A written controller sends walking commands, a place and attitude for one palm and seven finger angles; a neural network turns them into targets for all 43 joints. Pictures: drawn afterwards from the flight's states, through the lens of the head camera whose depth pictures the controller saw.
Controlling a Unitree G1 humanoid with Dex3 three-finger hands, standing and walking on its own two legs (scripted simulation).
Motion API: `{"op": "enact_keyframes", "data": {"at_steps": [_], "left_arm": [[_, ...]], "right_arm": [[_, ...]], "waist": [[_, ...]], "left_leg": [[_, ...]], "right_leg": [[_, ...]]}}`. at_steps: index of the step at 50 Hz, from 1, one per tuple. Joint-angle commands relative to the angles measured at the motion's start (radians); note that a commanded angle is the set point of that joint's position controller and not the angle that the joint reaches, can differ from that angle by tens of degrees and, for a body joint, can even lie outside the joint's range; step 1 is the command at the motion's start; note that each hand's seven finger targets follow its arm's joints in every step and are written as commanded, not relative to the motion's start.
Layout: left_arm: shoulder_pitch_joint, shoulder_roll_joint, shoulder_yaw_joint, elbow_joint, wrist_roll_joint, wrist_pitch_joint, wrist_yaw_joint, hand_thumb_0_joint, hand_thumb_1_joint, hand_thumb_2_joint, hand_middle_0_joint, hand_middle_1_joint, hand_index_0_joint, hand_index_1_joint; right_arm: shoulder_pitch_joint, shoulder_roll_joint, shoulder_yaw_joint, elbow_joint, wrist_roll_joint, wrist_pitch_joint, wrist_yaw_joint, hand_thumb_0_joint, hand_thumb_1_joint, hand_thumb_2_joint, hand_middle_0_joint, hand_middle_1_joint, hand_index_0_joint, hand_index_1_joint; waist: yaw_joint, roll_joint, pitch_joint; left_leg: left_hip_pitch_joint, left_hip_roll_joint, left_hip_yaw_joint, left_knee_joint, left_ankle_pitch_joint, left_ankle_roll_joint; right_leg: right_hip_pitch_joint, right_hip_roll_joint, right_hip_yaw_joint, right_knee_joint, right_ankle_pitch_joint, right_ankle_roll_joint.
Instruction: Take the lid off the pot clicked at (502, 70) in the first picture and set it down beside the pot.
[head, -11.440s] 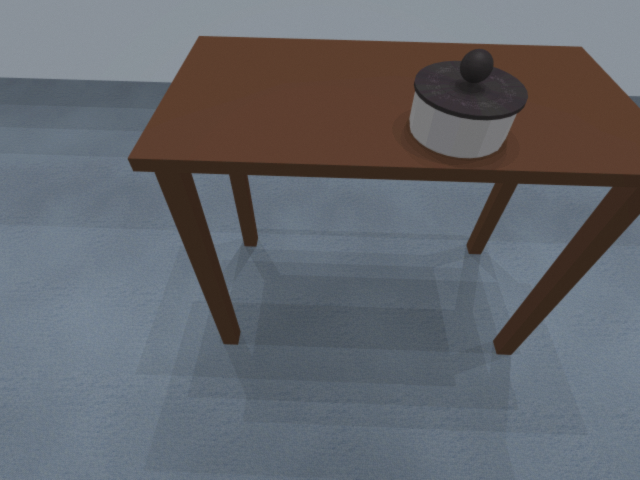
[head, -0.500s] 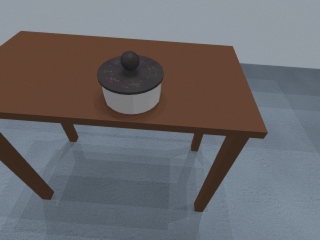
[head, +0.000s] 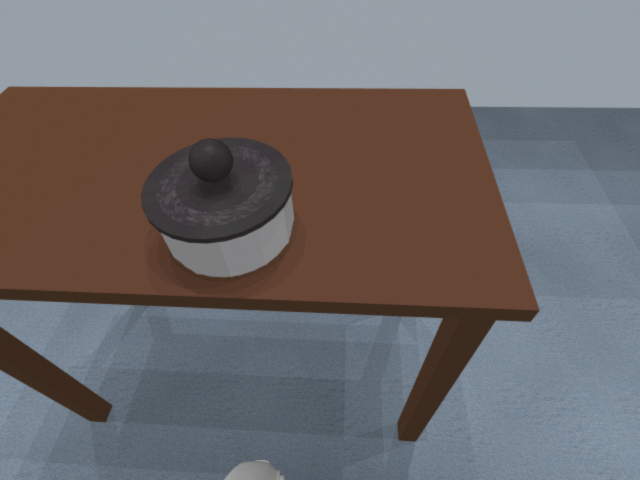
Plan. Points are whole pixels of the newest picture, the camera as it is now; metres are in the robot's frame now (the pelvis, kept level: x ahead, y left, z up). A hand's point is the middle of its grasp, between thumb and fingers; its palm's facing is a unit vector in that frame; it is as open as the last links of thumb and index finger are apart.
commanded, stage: come to a stop and stand still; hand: left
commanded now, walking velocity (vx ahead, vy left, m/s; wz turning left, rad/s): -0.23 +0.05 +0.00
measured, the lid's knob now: (211, 160) +0.45 +0.17 +0.17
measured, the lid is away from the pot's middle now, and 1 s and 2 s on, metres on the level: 0.00 0.00 0.00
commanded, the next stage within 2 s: look again from close up in 1.36 s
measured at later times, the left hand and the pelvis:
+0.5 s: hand out of the picture +0.04 +0.22 -0.18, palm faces +0.05 -0.97 -0.24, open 7.4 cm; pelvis -0.01 +0.02 -0.01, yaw +0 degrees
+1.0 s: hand out of the picture -0.06 +0.18 -0.17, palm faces +0.08 -0.98 -0.19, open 7.4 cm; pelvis -0.01 +0.01 +0.00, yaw -1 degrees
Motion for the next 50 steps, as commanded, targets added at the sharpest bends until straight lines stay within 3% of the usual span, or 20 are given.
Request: {"op": "enact_keyframes", "data": {"at_steps": [1,5,9,10,11,12,13,15,20,25,27,28,29,30,31,35,39,43,47,50], "left_arm": [[0.073,0.181,0.035,-0.044,0.001,0.000,0.013,0.000,0.900,0.900,-0.200,-0.300,-0.200,-0.300],[0.102,0.195,0.039,-0.052,0.008,0.018,0.014,0.000,0.900,0.900,-0.200,-0.300,-0.200,-0.300],[0.057,0.191,0.035,-0.076,0.005,0.031,0.014,0.000,0.900,0.900,-0.200,-0.300,-0.200,-0.300],[0.060,0.171,0.030,-0.084,0.001,0.033,0.015,0.000,0.900,0.900,-0.200,-0.300,-0.200,-0.300],[0.094,0.129,0.023,-0.089,-0.008,0.036,0.016,0.000,0.900,0.900,-0.200,-0.300,-0.200,-0.300],[0.114,0.106,0.014,-0.085,-0.014,0.038,0.023,0.000,0.900,0.900,-0.200,-0.300,-0.200,-0.300],[0.112,0.129,0.016,-0.090,-0.015,0.048,0.029,0.000,0.900,0.900,-0.200,-0.300,-0.200,-0.300],[0.071,0.143,0.032,-0.077,-0.008,0.059,0.031,0.000,0.900,0.900,-0.200,-0.300,-0.200,-0.300],[0.044,0.126,0.028,-0.088,-0.007,0.073,0.004,0.000,0.900,0.900,-0.200,-0.300,-0.200,-0.300],[0.027,0.090,0.008,-0.085,-0.008,0.061,-0.013,0.000,0.900,0.900,-0.200,-0.300,-0.200,-0.300],[0.115,0.090,0.012,-0.045,-0.010,0.051,-0.014,0.000,0.900,0.900,-0.200,-0.300,-0.200,-0.300],[0.158,0.119,0.016,-0.028,-0.005,0.048,-0.011,0.000,0.900,0.900,-0.200,-0.300,-0.200,-0.300],[0.174,0.179,0.026,-0.030,0.007,0.048,-0.007,0.000,0.900,0.900,-0.200,-0.300,-0.200,-0.300],[0.099,0.249,0.033,-0.070,0.005,0.051,-0.006,0.000,0.900,0.900,-0.200,-0.300,-0.200,-0.300],[-0.002,0.262,0.033,-0.108,0.004,0.046,-0.004,0.000,0.900,0.900,-0.200,-0.300,-0.200,-0.300],[0.020,0.186,0.027,-0.077,-0.008,-0.005,-0.007,0.000,0.900,0.900,-0.200,-0.300,-0.200,-0.300],[0.153,0.183,0.028,-0.027,-0.006,-0.019,-0.002,0.000,0.900,0.900,-0.200,-0.300,-0.200,-0.300],[0.195,0.186,0.029,0.003,-0.001,-0.004,0.013,0.000,0.900,0.900,-0.200,-0.300,-0.200,-0.300],[0.138,0.188,0.025,0.001,0.007,0.012,0.018,0.000,0.900,0.900,-0.200,-0.300,-0.200,-0.300],[0.087,0.172,0.016,-0.002,-0.001,0.020,0.013,0.000,0.900,0.900,-0.200,-0.300,-0.200,-0.300]], "right_arm": [[0.039,0.003,-0.001,-0.057,0.011,0.008,0.001,0.000,-0.900,-0.900,0.200,0.300,0.200,0.300],[-0.059,-0.031,-0.017,-0.111,0.010,0.016,-0.004,0.000,-0.900,-0.900,0.200,0.300,0.200,0.300],[-0.033,-0.041,-0.021,-0.116,0.009,0.008,-0.010,0.000,-0.900,-0.900,0.200,0.300,0.200,0.300],[-0.003,-0.069,-0.024,-0.108,0.005,-0.001,-0.012,0.000,-0.900,-0.900,0.200,0.300,0.200,0.300],[0.020,-0.128,-0.033,-0.116,0.000,-0.012,-0.015,0.000,-0.900,-0.900,0.200,0.300,0.200,0.300],[0.042,-0.154,-0.031,-0.122,0.005,-0.006,-0.017,0.000,-0.900,-0.900,0.200,0.300,0.200,0.300],[0.033,-0.159,-0.023,-0.136,0.001,0.001,-0.017,0.000,-0.900,-0.900,0.200,0.300,0.200,0.300],[-0.049,-0.117,-0.009,-0.147,-0.004,-0.005,-0.032,0.000,-0.900,-0.900,0.200,0.300,0.200,0.300],[-0.091,-0.122,-0.013,-0.169,-0.007,-0.004,-0.027,0.000,-0.900,-0.900,0.200,0.300,0.200,0.300],[-0.030,-0.141,-0.029,-0.123,-0.016,0.006,-0.012,0.000,-0.900,-0.900,0.200,0.300,0.200,0.300],[-0.027,-0.140,-0.039,-0.106,-0.012,0.012,-0.007,0.000,-0.900,-0.900,0.200,0.300,0.200,0.300],[-0.040,-0.107,-0.037,-0.102,-0.005,0.017,-0.004,0.000,-0.900,-0.900,0.200,0.300,0.200,0.300],[-0.053,-0.048,-0.026,-0.118,0.005,0.026,-0.003,0.000,-0.900,-0.900,0.200,0.300,0.200,0.300],[-0.084,-0.038,-0.025,-0.144,-0.002,0.031,0.003,0.000,-0.900,-0.900,0.200,0.300,0.200,0.300],[-0.087,-0.086,-0.033,-0.151,-0.011,0.032,0.014,0.000,-0.900,-0.900,0.200,0.300,0.200,0.300],[-0.018,-0.084,-0.029,-0.088,-0.012,0.008,0.029,0.000,-0.900,-0.900,0.200,0.300,0.200,0.300],[-0.045,-0.071,-0.019,-0.096,-0.002,0.000,0.022,0.000,-0.900,-0.900,0.200,0.300,0.200,0.300],[-0.069,-0.071,-0.011,-0.105,0.005,0.011,0.008,0.000,-0.900,-0.900,0.200,0.300,0.200,0.300],[-0.058,-0.048,-0.004,-0.095,0.015,0.008,0.002,0.000,-0.900,-0.900,0.200,0.300,0.200,0.300],[0.031,-0.055,-0.003,-0.054,0.014,-0.008,-0.005,0.000,-0.900,-0.900,0.200,0.300,0.200,0.300]], "waist": [[0.004,-0.120,-0.026],[0.024,-0.164,-0.009],[-0.020,-0.141,-0.028],[-0.032,-0.070,-0.068],[-0.033,0.118,-0.129],[-0.037,0.235,-0.142],[-0.035,0.159,-0.123],[-0.013,0.253,-0.093],[-0.006,0.156,-0.113],[-0.038,0.165,-0.123],[-0.002,0.139,-0.131],[0.017,0.050,-0.087],[0.025,-0.143,-0.038],[0.025,-0.280,0.065],[0.000,-0.204,0.092],[-0.013,-0.122,0.118],[0.038,-0.112,0.038],[0.052,-0.147,-0.005],[0.024,-0.175,0.003],[-0.033,-0.148,-0.014]], "left_leg": [[0.052,-0.025,0.023,-0.157,0.067,-0.019],[0.060,-0.047,0.003,-0.196,0.056,-0.013],[0.247,-0.049,-0.002,-0.421,0.223,0.008],[0.371,0.014,-0.045,-0.476,0.438,0.037],[0.505,0.206,-0.252,-0.479,0.847,0.131],[0.446,0.337,-0.332,-0.534,1.191,0.253],[0.397,0.357,-0.289,-0.525,1.198,0.291],[0.274,0.296,-0.280,-0.568,0.987,0.277],[0.256,0.210,-0.215,-0.626,0.538,0.223],[0.280,0.180,-0.280,-0.700,0.061,0.183],[0.210,0.124,-0.231,-0.678,-0.082,0.124],[0.106,0.061,-0.175,-0.622,-0.144,0.076],[-0.004,-0.033,-0.080,-0.419,-0.159,0.022],[-0.068,-0.051,-0.026,-0.251,-0.114,-0.005],[-0.025,-0.024,-0.060,-0.130,-0.096,0.002],[-0.127,-0.008,-0.047,-0.053,0.051,0.006],[-0.149,-0.016,-0.017,-0.074,0.034,-0.015],[-0.118,-0.026,-0.020,-0.101,-0.004,-0.019],[0.054,-0.044,0.004,-0.247,0.008,-0.009],[0.344,-0.056,0.018,-0.493,0.255,0.009]], "right_leg": [[0.039,-0.224,0.161,-0.093,0.752,-0.109],[0.057,-0.244,0.217,-0.047,0.794,-0.115],[-0.011,-0.200,0.198,0.033,0.678,-0.062],[-0.054,-0.147,0.160,0.105,0.559,-0.022],[-0.167,-0.041,0.074,0.240,0.213,0.044],[-0.154,0.038,0.057,0.451,-0.354,0.077],[-0.131,0.035,0.116,0.563,-0.389,0.068],[-0.146,0.028,0.159,0.635,-0.324,0.082],[-0.153,0.029,0.113,0.584,-0.209,0.099],[-0.058,0.030,0.041,0.212,-0.259,0.082],[0.103,0.050,0.006,-0.032,-0.119,0.071],[0.182,0.030,0.040,-0.154,-0.082,0.058],[0.145,-0.134,0.295,-0.303,-0.310,-0.006],[-0.014,-0.307,0.487,-0.448,-0.526,-0.086],[-0.130,-0.350,0.497,-0.478,-0.524,-0.119],[0.079,-0.228,0.333,-0.346,-0.032,-0.078],[0.275,-0.252,0.276,-0.228,0.469,-0.088],[0.321,-0.269,0.280,-0.144,0.737,-0.111],[0.185,-0.244,0.235,-0.094,0.768,-0.090],[0.023,-0.149,0.178,-0.008,0.581,-0.014]]}}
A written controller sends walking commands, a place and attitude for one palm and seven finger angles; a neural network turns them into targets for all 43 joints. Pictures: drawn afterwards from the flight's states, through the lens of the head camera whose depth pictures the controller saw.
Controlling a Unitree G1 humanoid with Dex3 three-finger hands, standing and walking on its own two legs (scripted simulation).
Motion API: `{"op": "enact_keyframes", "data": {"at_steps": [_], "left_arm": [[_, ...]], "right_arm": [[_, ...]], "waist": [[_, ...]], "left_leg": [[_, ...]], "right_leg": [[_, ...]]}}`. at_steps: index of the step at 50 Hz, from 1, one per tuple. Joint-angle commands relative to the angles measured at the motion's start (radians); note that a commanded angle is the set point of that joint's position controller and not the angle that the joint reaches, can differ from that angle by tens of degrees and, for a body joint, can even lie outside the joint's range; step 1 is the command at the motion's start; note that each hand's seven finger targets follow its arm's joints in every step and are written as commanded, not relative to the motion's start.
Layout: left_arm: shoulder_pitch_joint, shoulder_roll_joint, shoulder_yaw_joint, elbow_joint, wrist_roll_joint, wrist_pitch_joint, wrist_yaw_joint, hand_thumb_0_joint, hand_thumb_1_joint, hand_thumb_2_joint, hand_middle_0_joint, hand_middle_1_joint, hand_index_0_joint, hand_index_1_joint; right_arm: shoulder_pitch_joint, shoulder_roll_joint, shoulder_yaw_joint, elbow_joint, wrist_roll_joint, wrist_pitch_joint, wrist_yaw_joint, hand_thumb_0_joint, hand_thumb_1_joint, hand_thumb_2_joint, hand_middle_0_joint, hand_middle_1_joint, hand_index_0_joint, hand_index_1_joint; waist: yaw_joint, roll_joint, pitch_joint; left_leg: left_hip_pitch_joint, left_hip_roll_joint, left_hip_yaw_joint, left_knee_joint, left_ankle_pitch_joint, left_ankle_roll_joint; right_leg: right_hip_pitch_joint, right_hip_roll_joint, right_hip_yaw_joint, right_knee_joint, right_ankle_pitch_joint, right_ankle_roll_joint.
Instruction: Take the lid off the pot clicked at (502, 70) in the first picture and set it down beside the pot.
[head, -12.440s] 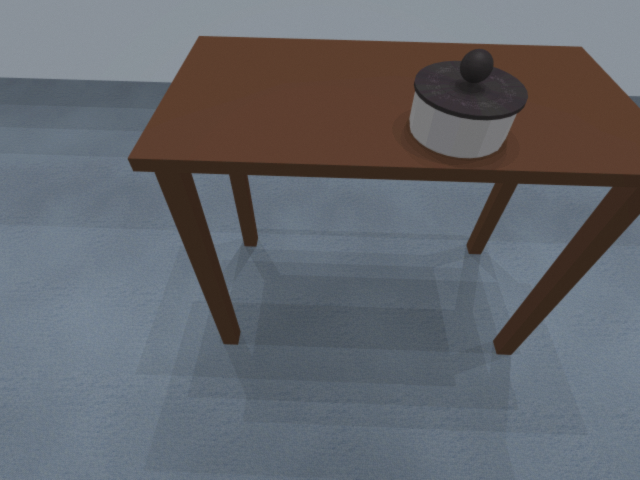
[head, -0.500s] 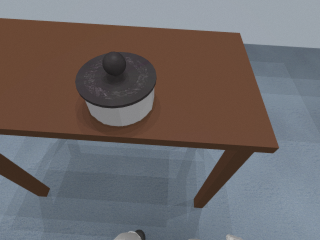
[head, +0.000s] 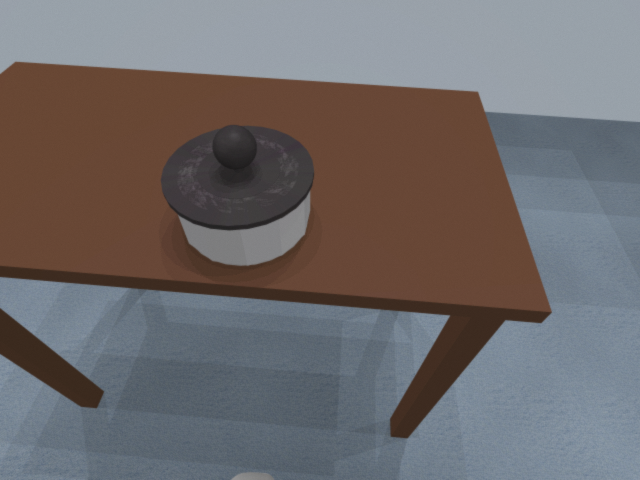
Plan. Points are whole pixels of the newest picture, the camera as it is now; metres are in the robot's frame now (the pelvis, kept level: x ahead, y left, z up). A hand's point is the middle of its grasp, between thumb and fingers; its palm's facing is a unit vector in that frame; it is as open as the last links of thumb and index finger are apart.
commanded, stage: come to a stop and stand still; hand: left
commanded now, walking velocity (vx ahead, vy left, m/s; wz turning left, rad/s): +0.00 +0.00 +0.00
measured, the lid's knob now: (234, 147) +0.46 +0.16 +0.17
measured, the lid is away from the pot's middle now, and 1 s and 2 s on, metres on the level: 0.00 0.00 0.00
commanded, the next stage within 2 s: look again from close up in 0.36 s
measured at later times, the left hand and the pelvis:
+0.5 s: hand out of the picture +0.02 +0.19 -0.17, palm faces +0.02 -0.98 -0.21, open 7.4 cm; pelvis +0.00 +0.01 +0.00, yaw -1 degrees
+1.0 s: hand out of the picture +0.07 +0.20 -0.16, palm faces -0.01 -0.96 -0.27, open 7.4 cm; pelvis +0.02 +0.02 -0.01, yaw -2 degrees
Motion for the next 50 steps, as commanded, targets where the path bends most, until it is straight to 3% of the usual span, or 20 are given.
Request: {"op": "enact_keyframes", "data": {"at_steps": [1,2,3,4,6,9,13,15,16,17,18,20,22,23,24,26,28,32,39,50], "left_arm": [[-0.003,0.148,0.032,-0.051,-0.010,-0.005,0.011,0.000,0.900,0.900,-0.200,-0.300,-0.200,-0.300],[0.038,0.104,0.024,-0.046,-0.017,0.002,0.012,0.000,0.900,0.900,-0.200,-0.300,-0.200,-0.300],[0.050,0.094,0.018,-0.040,-0.020,0.008,0.017,0.000,0.900,0.900,-0.200,-0.300,-0.200,-0.300],[0.045,0.081,0.018,-0.048,-0.015,0.016,0.019,0.000,0.900,0.900,-0.200,-0.300,-0.200,-0.300],[-0.001,0.087,0.017,-0.017,-0.009,0.025,0.014,0.000,0.900,0.900,-0.200,-0.300,-0.200,-0.300],[-0.027,0.083,0.016,-0.016,-0.011,0.025,0.003,0.000,0.900,0.900,-0.200,-0.300,-0.200,-0.300],[-0.020,0.061,0.013,-0.009,-0.007,0.022,0.000,0.000,0.900,0.900,-0.200,-0.300,-0.200,-0.300],[0.012,0.065,0.014,-0.005,-0.003,0.014,0.002,0.000,0.900,0.900,-0.200,-0.300,-0.200,-0.300],[0.001,0.085,0.015,-0.013,0.001,0.005,0.004,0.000,0.900,0.900,-0.200,-0.300,-0.200,-0.300],[-0.038,0.118,0.016,-0.028,0.000,-0.004,0.004,0.000,0.900,0.900,-0.200,-0.300,-0.200,-0.300],[-0.080,0.157,0.022,-0.044,-0.007,-0.008,0.001,0.000,0.900,0.900,-0.200,-0.300,-0.200,-0.300],[-0.126,0.151,0.025,-0.055,-0.013,-0.017,0.001,0.000,0.900,0.900,-0.200,-0.300,-0.200,-0.300],[-0.130,0.133,0.021,-0.052,-0.014,-0.018,-0.001,0.000,0.900,0.900,-0.200,-0.300,-0.200,-0.300],[-0.129,0.166,-0.020,-0.057,-0.006,-0.044,0.014,0.000,0.900,0.900,-0.200,-0.300,-0.200,-0.300],[-0.093,0.128,-0.013,-0.073,-0.017,-0.018,0.014,0.000,0.900,0.900,-0.200,-0.300,-0.200,-0.300],[-0.068,0.145,-0.018,-0.058,-0.016,-0.017,0.014,0.000,0.900,0.900,-0.200,-0.300,-0.200,-0.300],[-0.085,0.164,-0.013,-0.068,-0.019,-0.020,0.014,0.000,0.900,0.900,-0.200,-0.300,-0.200,-0.300],[-0.112,0.149,-0.014,-0.067,-0.025,-0.030,0.019,0.000,0.900,0.900,-0.200,-0.300,-0.200,-0.300],[-0.099,0.136,-0.009,-0.054,-0.028,-0.027,0.026,0.000,0.900,0.900,-0.200,-0.300,-0.200,-0.300],[-0.123,0.140,-0.004,-0.060,-0.021,-0.014,0.030,0.000,0.900,0.900,-0.200,-0.300,-0.200,-0.300]], "right_arm": [[0.098,-0.067,-0.005,-0.034,-0.006,-0.058,-0.013,0.000,-0.900,-0.900,0.200,0.300,0.200,0.300],[0.108,-0.130,-0.015,-0.040,-0.013,-0.065,-0.016,0.000,-0.900,-0.900,0.200,0.300,0.200,0.300],[0.114,-0.154,-0.018,-0.048,-0.010,-0.055,-0.017,0.000,-0.900,-0.900,0.200,0.300,0.200,0.300],[0.087,-0.153,-0.014,-0.056,-0.019,-0.045,-0.016,0.000,-0.900,-0.900,0.200,0.300,0.200,0.300],[0.019,-0.084,0.010,-0.048,-0.020,-0.053,-0.026,0.000,-0.900,-0.900,0.200,0.300,0.200,0.300],[-0.017,-0.072,0.015,-0.059,-0.018,-0.054,-0.025,0.000,-0.900,-0.900,0.200,0.300,0.200,0.300],[-0.024,-0.070,0.001,-0.057,-0.020,-0.050,-0.018,0.000,-0.900,-0.900,0.200,0.300,0.200,0.300],[-0.037,-0.068,0.000,-0.056,-0.015,-0.048,-0.014,0.000,-0.900,-0.900,0.200,0.300,0.200,0.300],[-0.034,-0.045,0.004,-0.053,-0.010,-0.048,-0.011,0.000,-0.900,-0.900,0.200,0.300,0.200,0.300],[-0.016,-0.016,0.010,-0.052,-0.005,-0.045,-0.007,0.000,-0.900,-0.900,0.200,0.300,0.200,0.300],[-0.003,0.003,0.013,-0.050,-0.007,-0.042,-0.003,0.000,-0.900,-0.900,0.200,0.300,0.200,0.300],[0.016,0.002,0.008,-0.028,-0.019,-0.038,-0.005,0.000,-0.900,-0.900,0.200,0.300,0.200,0.300],[0.042,-0.002,0.014,-0.007,-0.019,-0.045,-0.005,0.000,-0.900,-0.900,0.200,0.300,0.200,0.300],[0.083,-0.012,0.028,-0.058,-0.048,-0.066,0.000,0.000,-0.900,-0.900,0.200,0.300,0.200,0.300],[0.042,-0.059,0.005,-0.078,-0.034,-0.062,-0.003,0.000,-0.900,-0.900,0.200,0.300,0.200,0.300],[-0.017,-0.050,0.014,-0.094,-0.025,-0.045,-0.002,0.000,-0.900,-0.900,0.200,0.300,0.200,0.300],[0.022,-0.042,0.020,-0.106,-0.026,-0.034,-0.003,0.000,-0.900,-0.900,0.200,0.300,0.200,0.300],[0.080,-0.043,0.023,-0.074,-0.027,-0.035,-0.002,0.000,-0.900,-0.900,0.200,0.300,0.200,0.300],[0.088,-0.055,0.026,-0.037,-0.021,-0.054,-0.009,0.000,-0.900,-0.900,0.200,0.300,0.200,0.300],[0.056,-0.049,0.024,-0.009,-0.021,-0.046,-0.008,0.000,-0.900,-0.900,0.200,0.300,0.200,0.300]], "waist": [[-0.074,-0.018,-0.085],[-0.061,0.187,-0.121],[-0.058,0.242,-0.126],[-0.053,0.217,-0.067],[-0.036,0.302,-0.026],[-0.028,0.205,-0.036],[-0.022,0.065,-0.038],[-0.005,0.027,-0.022],[-0.011,-0.017,-0.001],[-0.035,-0.087,0.002],[-0.053,-0.102,0.008],[-0.065,-0.177,0.007],[-0.069,-0.101,-0.005],[-0.094,0.084,0.071],[-0.048,0.179,-0.003],[-0.037,0.226,0.020],[-0.054,0.127,0.027],[-0.073,0.050,-0.004],[-0.052,0.023,-0.078],[-0.054,0.014,-0.014]], "left_leg": [[0.348,0.078,-0.042,-0.236,0.369,0.052],[0.419,0.256,-0.258,-0.248,0.600,0.141],[0.329,0.350,-0.324,-0.322,0.629,0.232],[0.217,0.346,-0.297,-0.365,0.495,0.249],[0.155,0.276,-0.264,-0.404,0.458,0.230],[0.133,0.246,-0.209,-0.418,0.378,0.229],[0.070,0.229,-0.214,-0.446,0.072,0.210],[0.022,0.187,-0.179,-0.401,-0.052,0.160],[0.023,0.129,-0.136,-0.338,-0.043,0.120],[0.064,0.070,-0.084,-0.271,-0.017,0.083],[0.109,0.046,-0.051,-0.242,0.010,0.064],[0.169,0.047,-0.039,-0.206,0.068,0.053],[0.199,0.065,-0.059,-0.247,0.135,0.058],[0.289,0.053,-0.090,-0.313,0.230,0.110],[0.199,0.136,-0.130,-0.313,0.083,0.102],[0.122,0.103,-0.126,-0.319,-0.001,0.094],[0.117,0.090,-0.108,-0.275,-0.003,0.084],[0.147,0.079,-0.081,-0.217,0.078,0.079],[0.182,0.101,-0.079,-0.201,0.299,0.088],[0.189,0.101,-0.069,-0.208,0.254,0.087]], "right_leg": [[-0.182,-0.086,0.064,0.122,0.468,-0.054],[-0.285,-0.003,-0.010,0.212,0.067,-0.005],[-0.241,0.024,-0.025,0.337,-0.265,0.012],[-0.229,0.021,-0.010,0.406,-0.290,0.002],[-0.243,-0.014,0.008,0.444,-0.210,0.008],[-0.215,-0.023,-0.006,0.387,-0.153,0.009],[-0.126,-0.007,-0.038,0.200,-0.048,0.013],[-0.063,-0.008,-0.036,0.012,0.082,0.015],[-0.077,-0.037,0.033,-0.097,0.111,0.003],[-0.142,-0.110,0.134,-0.171,0.062,-0.030],[-0.198,-0.171,0.173,-0.214,0.051,-0.067],[-0.259,-0.167,0.178,-0.227,0.040,-0.087],[-0.238,-0.136,0.129,-0.185,0.119,-0.078],[-0.275,0.002,0.040,-0.046,0.098,-0.066],[-0.253,-0.015,0.038,-0.048,-0.004,-0.052],[-0.192,-0.035,0.064,-0.099,0.057,-0.063],[-0.208,-0.056,0.098,-0.134,0.012,-0.075],[-0.201,-0.083,0.130,-0.149,0.055,-0.084],[-0.090,-0.072,0.074,-0.037,0.385,-0.058],[-0.129,-0.073,0.077,-0.043,0.326,-0.045]]}}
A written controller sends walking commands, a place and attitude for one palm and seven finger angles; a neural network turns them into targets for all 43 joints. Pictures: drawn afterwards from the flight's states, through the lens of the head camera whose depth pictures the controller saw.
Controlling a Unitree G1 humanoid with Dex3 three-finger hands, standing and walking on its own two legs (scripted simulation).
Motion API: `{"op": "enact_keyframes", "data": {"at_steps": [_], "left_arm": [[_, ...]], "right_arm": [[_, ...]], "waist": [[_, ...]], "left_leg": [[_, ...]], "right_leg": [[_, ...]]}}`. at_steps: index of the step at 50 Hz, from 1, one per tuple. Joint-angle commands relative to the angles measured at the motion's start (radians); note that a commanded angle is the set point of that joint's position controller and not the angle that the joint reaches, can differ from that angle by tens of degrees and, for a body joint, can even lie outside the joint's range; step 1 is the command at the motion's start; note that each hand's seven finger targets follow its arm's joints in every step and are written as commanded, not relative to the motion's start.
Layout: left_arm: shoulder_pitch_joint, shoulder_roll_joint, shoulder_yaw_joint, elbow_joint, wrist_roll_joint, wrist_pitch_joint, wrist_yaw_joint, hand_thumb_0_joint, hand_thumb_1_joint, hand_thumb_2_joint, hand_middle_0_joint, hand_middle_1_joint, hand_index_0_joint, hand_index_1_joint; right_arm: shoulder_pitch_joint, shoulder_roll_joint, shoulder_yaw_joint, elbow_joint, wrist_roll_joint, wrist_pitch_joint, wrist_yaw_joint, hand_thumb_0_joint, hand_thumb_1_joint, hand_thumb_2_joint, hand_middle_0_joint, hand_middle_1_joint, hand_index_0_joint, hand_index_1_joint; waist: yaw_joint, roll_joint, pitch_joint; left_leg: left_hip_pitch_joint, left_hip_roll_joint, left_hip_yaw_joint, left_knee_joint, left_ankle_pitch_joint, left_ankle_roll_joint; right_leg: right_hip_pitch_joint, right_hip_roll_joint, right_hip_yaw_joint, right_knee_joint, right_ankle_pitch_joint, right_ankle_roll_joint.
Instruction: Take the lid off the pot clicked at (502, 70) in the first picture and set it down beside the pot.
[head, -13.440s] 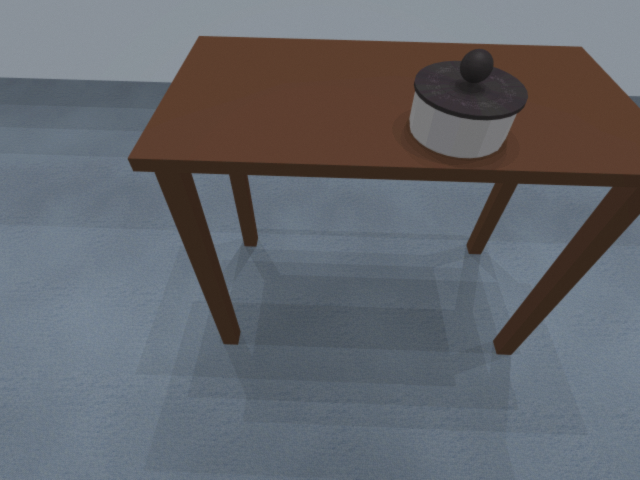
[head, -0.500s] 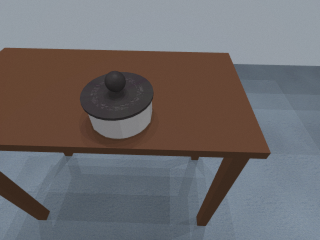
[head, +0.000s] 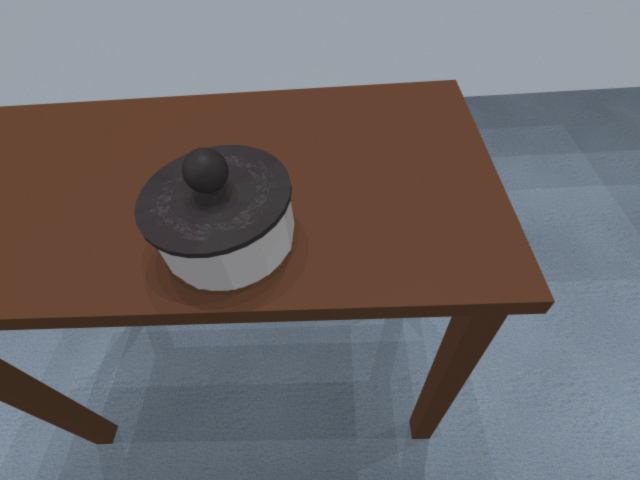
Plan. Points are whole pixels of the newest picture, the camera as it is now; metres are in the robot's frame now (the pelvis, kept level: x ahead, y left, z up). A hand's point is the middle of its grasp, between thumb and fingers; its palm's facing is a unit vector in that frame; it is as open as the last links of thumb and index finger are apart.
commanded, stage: look again from close up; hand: left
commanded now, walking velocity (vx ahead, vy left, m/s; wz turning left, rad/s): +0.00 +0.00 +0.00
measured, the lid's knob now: (205, 170) +0.43 +0.16 +0.17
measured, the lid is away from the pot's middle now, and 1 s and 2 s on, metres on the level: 0.00 0.00 0.00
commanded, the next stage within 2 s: shuffle to correct the standing spot in 0.32 s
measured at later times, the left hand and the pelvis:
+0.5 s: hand out of the picture +0.03 +0.19 -0.16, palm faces +0.01 -0.97 -0.24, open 7.4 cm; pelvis +0.01 +0.01 +0.00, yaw -1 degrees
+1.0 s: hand out of the picture +0.02 +0.22 -0.16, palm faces -0.02 -0.97 -0.23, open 7.4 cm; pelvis -0.04 +0.03 +0.00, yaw -1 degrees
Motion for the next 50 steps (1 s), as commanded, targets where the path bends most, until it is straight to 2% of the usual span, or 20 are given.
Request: {"op": "enact_keyframes", "data": {"at_steps": [1,3,12,21,23,25,27,28,32,33,35,37,38,40,41,43,45,47,48,50], "left_arm": [[0.058,0.141,0.035,-0.037,0.001,-0.010,0.010,0.000,0.900,0.900,-0.200,-0.300,-0.200,-0.300],[0.053,0.149,0.036,-0.039,0.000,-0.007,0.009,0.000,0.900,0.900,-0.200,-0.300,-0.200,-0.300],[0.057,0.149,0.035,-0.034,0.003,-0.008,0.006,0.000,0.900,0.900,-0.200,-0.300,-0.200,-0.300],[0.069,0.151,0.033,-0.023,0.004,-0.007,0.003,0.000,0.900,0.900,-0.200,-0.300,-0.200,-0.300],[0.065,0.166,0.039,-0.037,0.004,-0.002,0.006,0.000,0.900,0.900,-0.200,-0.300,-0.200,-0.300],[0.068,0.172,0.045,-0.051,0.005,0.001,0.010,0.000,0.900,0.900,-0.200,-0.300,-0.200,-0.300],[0.077,0.180,0.051,-0.062,0.006,0.004,0.012,0.000,0.900,0.900,-0.200,-0.300,-0.200,-0.300],[0.077,0.186,0.051,-0.068,0.005,0.006,0.012,0.000,0.900,0.900,-0.200,-0.300,-0.200,-0.300],[0.055,0.205,0.063,-0.103,0.012,0.017,0.010,0.000,0.900,0.900,-0.200,-0.300,-0.200,-0.300],[0.044,0.209,0.063,-0.114,0.013,0.021,0.008,0.000,0.900,0.900,-0.200,-0.300,-0.200,-0.300],[0.028,0.202,0.062,-0.134,0.018,0.024,0.006,0.000,0.900,0.900,-0.200,-0.300,-0.200,-0.300],[-0.006,0.201,0.058,-0.147,0.021,0.026,0.002,0.000,0.900,0.900,-0.200,-0.300,-0.200,-0.300],[-0.014,0.198,0.055,-0.148,0.021,0.027,-0.001,0.000,0.900,0.900,-0.200,-0.300,-0.200,-0.300],[-0.038,0.191,0.052,-0.148,0.020,0.032,-0.008,0.000,0.900,0.900,-0.200,-0.300,-0.200,-0.300],[-0.046,0.189,0.049,-0.146,0.021,0.033,-0.011,0.000,0.900,0.900,-0.200,-0.300,-0.200,-0.300],[-0.017,0.180,0.047,-0.137,0.020,0.035,-0.017,0.000,0.900,0.900,-0.200,-0.300,-0.200,-0.300],[0.043,0.150,0.048,-0.113,0.021,0.037,-0.022,0.000,0.900,0.900,-0.200,-0.300,-0.200,-0.300],[0.083,0.130,0.049,-0.091,0.023,0.041,-0.030,0.000,0.900,0.900,-0.200,-0.300,-0.200,-0.300],[0.086,0.128,0.047,-0.092,0.022,0.038,-0.033,0.000,0.900,0.900,-0.200,-0.300,-0.200,-0.300],[0.053,0.108,0.045,-0.099,0.020,0.030,-0.036,0.000,0.900,0.900,-0.200,-0.300,-0.200,-0.300]], "right_arm": [[0.035,-0.071,-0.015,-0.047,-0.002,-0.022,-0.003,0.000,-0.900,-0.900,0.200,0.300,0.200,0.300],[0.034,-0.076,-0.016,-0.052,-0.003,-0.024,-0.004,0.000,-0.900,-0.900,0.200,0.300,0.200,0.300],[0.008,-0.087,-0.016,-0.059,0.001,-0.023,-0.005,0.000,-0.900,-0.900,0.200,0.300,0.200,0.300],[0.002,-0.089,-0.016,-0.055,0.003,-0.024,-0.005,0.000,-0.900,-0.900,0.200,0.300,0.200,0.300],[0.000,-0.091,-0.021,-0.067,0.007,-0.023,-0.007,0.000,-0.900,-0.900,0.200,0.300,0.200,0.300],[-0.003,-0.099,-0.030,-0.079,0.008,-0.020,-0.010,0.000,-0.900,-0.900,0.200,0.300,0.200,0.300],[0.000,-0.106,-0.037,-0.090,0.008,-0.014,-0.013,0.000,-0.900,-0.900,0.200,0.300,0.200,0.300],[-0.002,-0.110,-0.039,-0.100,0.009,-0.011,-0.013,0.000,-0.900,-0.900,0.200,0.300,0.200,0.300],[-0.016,-0.117,-0.057,-0.135,0.005,0.010,-0.013,0.000,-0.900,-0.900,0.200,0.300,0.200,0.300],[-0.012,-0.111,-0.057,-0.145,0.006,0.013,-0.012,0.000,-0.900,-0.900,0.200,0.300,0.200,0.300],[-0.011,-0.098,-0.059,-0.157,0.004,0.016,-0.009,0.000,-0.900,-0.900,0.200,0.300,0.200,0.300],[-0.001,-0.085,-0.057,-0.162,0.001,0.017,-0.002,0.000,-0.900,-0.900,0.200,0.300,0.200,0.300],[0.007,-0.080,-0.053,-0.160,-0.002,0.016,0.000,0.000,-0.900,-0.900,0.200,0.300,0.200,0.300],[0.015,-0.089,-0.048,-0.152,-0.013,0.019,0.009,0.000,-0.900,-0.900,0.200,0.300,0.200,0.300],[0.031,-0.095,-0.043,-0.145,-0.018,0.017,0.013,0.000,-0.900,-0.900,0.200,0.300,0.200,0.300],[0.048,-0.116,-0.041,-0.140,-0.024,0.009,0.016,0.000,-0.900,-0.900,0.200,0.300,0.200,0.300],[0.028,-0.165,-0.052,-0.138,-0.020,0.004,0.014,0.000,-0.900,-0.900,0.200,0.300,0.200,0.300],[0.016,-0.175,-0.057,-0.134,-0.017,-0.004,0.010,0.000,-0.900,-0.900,0.200,0.300,0.200,0.300],[0.026,-0.164,-0.056,-0.133,-0.016,-0.010,0.007,0.000,-0.900,-0.900,0.200,0.300,0.200,0.300],[0.051,-0.152,-0.054,-0.116,-0.017,-0.013,0.005,0.000,-0.900,-0.900,0.200,0.300,0.200,0.300]], "waist": [[0.006,-0.088,-0.018],[0.008,-0.072,-0.045],[0.006,-0.048,-0.042],[0.009,-0.066,-0.038],[0.013,-0.075,-0.047],[0.012,-0.047,-0.055],[0.014,-0.037,-0.083],[0.019,-0.059,-0.103],[0.011,-0.066,-0.113],[0.011,-0.094,-0.117],[0.003,-0.112,-0.112],[-0.011,-0.142,-0.080],[-0.013,-0.126,-0.085],[-0.021,-0.091,-0.012],[-0.025,-0.065,0.014],[-0.011,0.029,0.006],[0.012,0.120,0.003],[0.028,0.100,-0.023],[0.028,0.062,-0.036],[0.008,0.034,-0.013]], "left_leg": [[0.061,0.092,-0.102,-0.050,0.219,0.016],[0.086,0.099,-0.108,-0.056,0.250,0.018],[0.110,0.109,-0.105,-0.065,0.280,0.020],[0.120,0.113,-0.107,-0.080,0.268,0.021],[0.119,0.121,-0.114,-0.071,0.369,0.020],[0.128,0.128,-0.112,-0.050,0.470,0.021],[0.143,0.134,-0.112,-0.028,0.526,0.022],[0.146,0.137,-0.115,-0.016,0.535,0.024],[0.113,0.120,-0.099,0.066,0.449,0.013],[0.101,0.115,-0.099,0.084,0.416,0.013],[0.068,0.091,-0.091,0.112,0.247,0.007],[0.042,0.071,-0.094,0.095,0.048,0.003],[0.040,0.069,-0.102,0.069,-0.046,0.005],[0.019,0.078,-0.132,-0.005,-0.202,0.010],[0.001,0.089,-0.156,-0.066,-0.269,0.015],[-0.052,0.145,-0.246,-0.232,-0.424,0.041],[-0.130,0.227,-0.371,-0.365,-0.545,0.086],[-0.116,0.238,-0.377,-0.391,-0.468,0.111],[-0.075,0.245,-0.382,-0.385,-0.432,0.121],[-0.045,0.244,-0.339,-0.373,-0.364,0.124]], "right_leg": [[-0.060,-0.121,0.128,-0.111,0.333,-0.017],[-0.050,-0.113,0.116,-0.100,0.335,-0.015],[-0.047,-0.118,0.121,-0.117,0.360,-0.007],[-0.039,-0.121,0.121,-0.135,0.353,-0.003],[-0.030,-0.127,0.120,-0.110,0.446,-0.007],[-0.046,-0.134,0.123,-0.073,0.512,-0.011],[-0.047,-0.140,0.125,-0.052,0.545,-0.018],[-0.040,-0.140,0.120,-0.048,0.558,-0.021],[-0.082,-0.179,0.162,-0.024,0.586,-0.061],[-0.086,-0.185,0.160,-0.023,0.582,-0.070],[-0.127,-0.203,0.191,-0.042,0.491,-0.090],[-0.189,-0.202,0.208,-0.083,0.294,-0.098],[-0.204,-0.191,0.204,-0.110,0.146,-0.096],[-0.295,-0.147,0.179,-0.157,-0.193,-0.066],[-0.311,-0.112,0.154,-0.156,-0.285,-0.040],[-0.243,-0.031,0.050,-0.058,-0.290,0.010],[-0.160,0.021,-0.030,0.145,-0.158,0.020],[-0.165,0.019,-0.011,0.278,-0.150,0.019],[-0.195,0.013,-0.001,0.300,-0.154,0.019],[-0.214,-0.010,0.000,0.237,-0.151,0.020]]}}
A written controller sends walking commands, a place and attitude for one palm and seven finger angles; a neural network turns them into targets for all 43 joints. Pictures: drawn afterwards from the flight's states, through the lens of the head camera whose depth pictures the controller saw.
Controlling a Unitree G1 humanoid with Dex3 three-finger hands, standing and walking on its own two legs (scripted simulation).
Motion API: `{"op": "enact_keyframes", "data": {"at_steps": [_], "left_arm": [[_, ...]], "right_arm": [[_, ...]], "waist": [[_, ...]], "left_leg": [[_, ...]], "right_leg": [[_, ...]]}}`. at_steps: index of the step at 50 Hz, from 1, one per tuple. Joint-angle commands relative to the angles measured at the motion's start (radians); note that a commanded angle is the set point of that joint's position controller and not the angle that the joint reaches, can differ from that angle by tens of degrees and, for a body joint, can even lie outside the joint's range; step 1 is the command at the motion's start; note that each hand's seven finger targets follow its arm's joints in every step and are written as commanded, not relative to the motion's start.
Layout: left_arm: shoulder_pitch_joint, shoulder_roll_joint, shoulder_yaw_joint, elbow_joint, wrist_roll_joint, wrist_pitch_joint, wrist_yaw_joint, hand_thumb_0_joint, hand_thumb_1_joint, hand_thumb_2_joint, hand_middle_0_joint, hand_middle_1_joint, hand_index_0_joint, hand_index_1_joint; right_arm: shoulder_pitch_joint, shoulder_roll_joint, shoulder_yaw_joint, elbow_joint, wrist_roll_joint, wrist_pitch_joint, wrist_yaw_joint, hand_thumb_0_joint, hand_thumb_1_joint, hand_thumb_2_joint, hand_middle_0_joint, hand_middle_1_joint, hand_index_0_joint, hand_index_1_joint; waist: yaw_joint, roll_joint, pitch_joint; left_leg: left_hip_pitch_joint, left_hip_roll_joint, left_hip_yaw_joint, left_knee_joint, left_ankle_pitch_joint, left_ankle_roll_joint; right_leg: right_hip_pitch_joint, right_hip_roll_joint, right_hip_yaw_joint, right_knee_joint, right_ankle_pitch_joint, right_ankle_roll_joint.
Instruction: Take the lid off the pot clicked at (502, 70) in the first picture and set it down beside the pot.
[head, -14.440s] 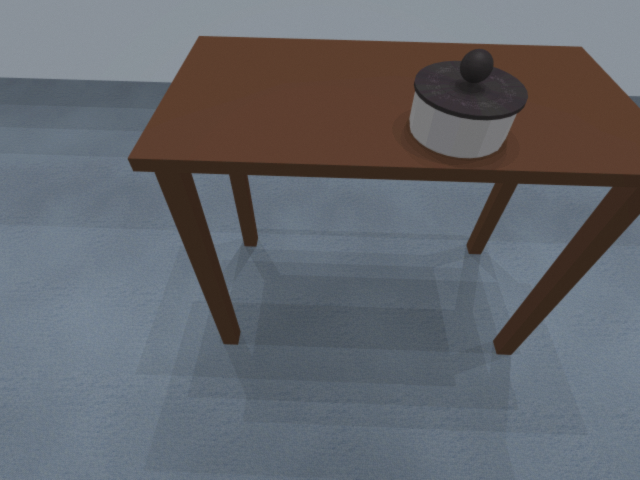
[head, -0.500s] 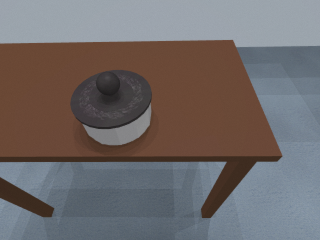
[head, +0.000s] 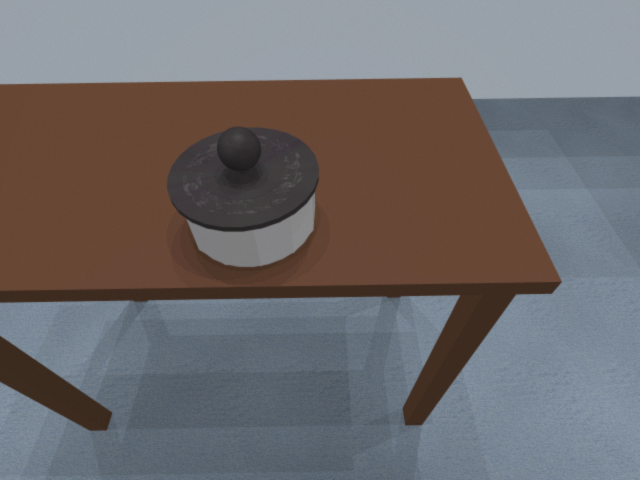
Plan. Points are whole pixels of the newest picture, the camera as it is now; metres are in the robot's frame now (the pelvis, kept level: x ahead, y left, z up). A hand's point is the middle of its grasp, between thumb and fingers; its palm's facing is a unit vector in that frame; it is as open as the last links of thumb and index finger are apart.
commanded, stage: come to a stop and stand still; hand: left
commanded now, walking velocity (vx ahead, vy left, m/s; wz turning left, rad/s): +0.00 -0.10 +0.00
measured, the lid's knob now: (239, 149) +0.47 +0.13 +0.17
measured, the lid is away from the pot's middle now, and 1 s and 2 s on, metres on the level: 0.00 0.00 0.00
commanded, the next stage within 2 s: look again from close up in 0.78 s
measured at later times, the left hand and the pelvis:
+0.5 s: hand out of the picture +0.04 +0.13 -0.17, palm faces +0.01 -0.98 -0.21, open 7.3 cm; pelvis +0.05 -0.03 +0.00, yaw -1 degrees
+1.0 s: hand out of the picture +0.06 +0.14 -0.18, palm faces -0.03 -0.98 -0.21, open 7.4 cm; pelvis +0.06 -0.03 +0.00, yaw -2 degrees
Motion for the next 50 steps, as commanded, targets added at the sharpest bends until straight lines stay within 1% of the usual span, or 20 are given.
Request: {"op": "enact_keyframes", "data": {"at_steps": [1,3,4,5,7,8,9,10,14,15,28,31,43,44,45,46,47,48,49,50], "left_arm": [[0.047,0.064,0.023,-0.037,-0.006,-0.023,0.001,0.000,0.900,0.900,-0.200,-0.300,-0.200,-0.300],[0.062,0.048,0.016,-0.021,-0.013,-0.032,0.005,0.000,0.900,0.900,-0.200,-0.300,-0.200,-0.300],[0.085,0.038,0.014,-0.010,-0.014,-0.036,0.010,0.000,0.900,0.900,-0.200,-0.300,-0.200,-0.300],[0.107,0.050,0.012,0.006,-0.016,-0.043,0.019,0.000,0.900,0.900,-0.200,-0.300,-0.200,-0.300],[0.115,0.094,0.011,0.022,-0.017,-0.051,0.031,0.000,0.900,0.900,-0.200,-0.300,-0.200,-0.300],[0.098,0.119,0.011,0.021,-0.022,-0.050,0.029,0.000,0.900,0.900,-0.200,-0.300,-0.200,-0.300],[0.088,0.103,0.014,0.025,-0.024,-0.060,0.030,0.000,0.900,0.900,-0.200,-0.300,-0.200,-0.300],[0.080,0.096,0.010,0.030,-0.023,-0.065,0.031,0.000,0.900,0.900,-0.200,-0.300,-0.200,-0.300],[0.106,0.070,0.008,0.047,-0.025,-0.066,0.035,0.000,0.900,0.900,-0.200,-0.300,-0.200,-0.300],[0.118,0.067,0.008,0.055,-0.025,-0.066,0.036,0.000,0.900,0.900,-0.200,-0.300,-0.200,-0.300],[0.152,0.056,0.014,0.100,-0.025,-0.068,0.048,0.000,0.900,0.900,-0.200,-0.300,-0.200,-0.300],[0.144,0.049,0.013,0.101,-0.024,-0.066,0.049,0.000,0.900,0.900,-0.200,-0.300,-0.200,-0.300],[0.142,0.069,0.018,0.095,-0.026,-0.065,0.049,0.000,0.900,0.900,-0.200,-0.300,-0.200,-0.300],[0.204,0.088,0.014,0.112,0.001,-0.100,0.084,0.000,0.900,0.900,-0.200,-0.300,-0.200,-0.300],[0.183,0.110,0.023,0.066,-0.007,-0.105,0.074,0.000,0.900,0.900,-0.200,-0.300,-0.200,-0.300],[0.155,0.094,0.011,0.049,-0.003,-0.112,0.066,0.000,0.900,0.900,-0.200,-0.300,-0.200,-0.300],[0.154,0.110,0.012,0.040,-0.005,-0.117,0.062,0.000,0.900,0.900,-0.200,-0.300,-0.200,-0.300],[0.128,0.138,0.016,0.018,-0.013,-0.104,0.053,0.000,0.900,0.900,-0.200,-0.300,-0.200,-0.300],[0.107,0.137,0.017,-0.003,-0.018,-0.102,0.052,0.000,0.900,0.900,-0.200,-0.300,-0.200,-0.300],[0.094,0.131,0.014,-0.013,-0.020,-0.099,0.052,0.000,0.900,0.900,-0.200,-0.300,-0.200,-0.300]], "right_arm": [[0.037,-0.140,-0.034,-0.041,-0.002,-0.034,-0.016,0.000,-0.900,-0.900,0.200,0.300,0.200,0.300],[0.068,-0.112,-0.029,-0.022,0.003,-0.036,-0.021,0.000,-0.900,-0.900,0.200,0.300,0.200,0.300],[0.073,-0.112,-0.027,-0.014,0.006,-0.034,-0.023,0.000,-0.900,-0.900,0.200,0.300,0.200,0.300],[0.082,-0.089,-0.021,-0.003,0.015,-0.035,-0.022,0.000,-0.900,-0.900,0.200,0.300,0.200,0.300],[0.075,-0.051,-0.010,-0.004,0.022,-0.037,-0.023,0.000,-0.900,-0.900,0.200,0.300,0.200,0.300],[0.081,-0.038,-0.008,0.000,0.022,-0.037,-0.021,0.000,-0.900,-0.900,0.200,0.300,0.200,0.300],[0.064,-0.033,-0.003,0.008,0.015,-0.034,-0.024,0.000,-0.900,-0.900,0.200,0.300,0.200,0.300],[0.068,-0.037,-0.002,0.019,0.014,-0.034,-0.023,0.000,-0.900,-0.900,0.200,0.300,0.200,0.300],[0.089,-0.037,0.005,0.058,0.018,-0.048,-0.026,0.000,-0.900,-0.900,0.200,0.300,0.200,0.300],[0.090,-0.032,0.007,0.067,0.021,-0.050,-0.028,0.000,-0.900,-0.900,0.200,0.300,0.200,0.300],[0.073,-0.028,0.006,0.103,0.025,-0.052,-0.044,0.000,-0.900,-0.900,0.200,0.300,0.200,0.300],[0.058,-0.034,0.008,0.105,0.024,-0.047,-0.045,0.000,-0.900,-0.900,0.200,0.300,0.200,0.300],[0.042,-0.047,0.009,0.095,0.024,-0.049,-0.046,0.000,-0.900,-0.900,0.200,0.300,0.200,0.300],[-0.040,-0.090,0.008,0.011,0.025,-0.064,-0.037,0.000,-0.900,-0.900,0.200,0.300,0.200,0.300],[-0.019,-0.040,0.014,-0.026,0.020,-0.053,-0.027,0.000,-0.900,-0.900,0.200,0.300,0.200,0.300],[-0.019,-0.039,0.007,-0.028,0.017,-0.052,-0.029,0.000,-0.900,-0.900,0.200,0.300,0.200,0.300],[0.006,-0.030,0.010,-0.023,0.020,-0.056,-0.026,0.000,-0.900,-0.900,0.200,0.300,0.200,0.300],[0.019,-0.034,0.007,-0.035,0.018,-0.053,-0.019,0.000,-0.900,-0.900,0.200,0.300,0.200,0.300],[0.022,-0.028,0.008,-0.046,0.020,-0.052,-0.021,0.000,-0.900,-0.900,0.200,0.300,0.200,0.300],[0.039,-0.035,0.008,-0.038,0.019,-0.058,-0.023,0.000,-0.900,-0.900,0.200,0.300,0.200,0.300]], "waist": [[-0.002,0.063,0.018],[-0.004,0.007,0.008],[0.005,-0.012,-0.001],[0.006,-0.042,-0.015],[-0.007,-0.114,0.002],[-0.016,-0.088,0.003],[-0.013,-0.152,0.017],[-0.017,-0.166,0.031],[-0.011,-0.026,0.027],[-0.006,-0.019,0.020],[0.005,-0.060,-0.023],[0.002,-0.044,0.011],[0.007,-0.063,-0.018],[0.018,-0.181,0.017],[0.003,-0.271,-0.008],[-0.011,-0.159,-0.028],[-0.022,-0.147,-0.079],[-0.014,-0.065,-0.124],[-0.033,-0.069,-0.117],[-0.043,-0.062,-0.116]], "left_leg": [[0.054,0.251,-0.340,-0.336,-0.389,0.062],[0.090,0.236,-0.306,-0.291,-0.259,0.052],[0.103,0.215,-0.271,-0.238,-0.198,0.031],[0.071,0.179,-0.218,-0.179,-0.145,0.003],[0.025,0.093,-0.116,-0.068,-0.100,-0.048],[0.052,0.078,-0.115,-0.068,-0.092,-0.057],[0.071,0.076,-0.096,-0.033,-0.064,-0.063],[0.075,0.082,-0.092,-0.029,-0.033,-0.066],[0.141,0.120,-0.114,-0.066,0.116,-0.045],[0.146,0.125,-0.118,-0.068,0.141,-0.039],[0.195,0.138,-0.101,-0.034,0.301,-0.034],[0.199,0.139,-0.101,-0.043,0.288,-0.035],[0.216,0.143,-0.103,-0.047,0.322,-0.034],[0.111,0.101,-0.038,0.200,0.258,-0.054],[-0.024,0.062,-0.085,0.230,-0.132,-0.036],[-0.043,0.045,-0.072,0.241,-0.187,-0.036],[-0.042,0.047,-0.059,0.214,-0.184,-0.039],[-0.002,0.035,-0.034,0.199,-0.160,-0.052],[0.032,0.026,-0.036,0.151,-0.124,-0.050],[0.081,0.030,-0.046,0.081,-0.029,-0.046]], "right_leg": [[-0.068,-0.014,0.000,-0.034,-0.008,0.005],[-0.002,-0.017,0.002,-0.211,0.058,0.007],[0.052,-0.016,0.000,-0.344,0.154,0.009],[0.130,-0.037,0.037,-0.432,0.238,0.004],[0.136,-0.159,0.212,-0.492,0.206,-0.054],[0.097,-0.195,0.225,-0.502,0.164,-0.084],[0.074,-0.191,0.250,-0.500,0.221,-0.096],[0.078,-0.190,0.237,-0.485,0.297,-0.099],[0.101,-0.127,0.146,-0.405,0.458,-0.053],[0.113,-0.121,0.137,-0.398,0.474,-0.043],[0.216,-0.134,0.109,-0.380,0.758,-0.006],[0.195,-0.135,0.113,-0.388,0.729,-0.007],[0.237,-0.135,0.109,-0.394,0.774,-0.001],[0.157,-0.158,0.156,-0.380,1.254,0.079],[0.264,-0.212,0.166,-0.338,1.341,0.052],[0.283,-0.214,0.154,-0.298,1.432,0.008],[0.313,-0.207,0.138,-0.277,1.419,-0.041],[0.317,-0.210,0.149,-0.249,1.290,-0.094],[0.270,-0.188,0.139,-0.232,1.190,-0.109],[0.233,-0.167,0.132,-0.196,1.134,-0.099]]}}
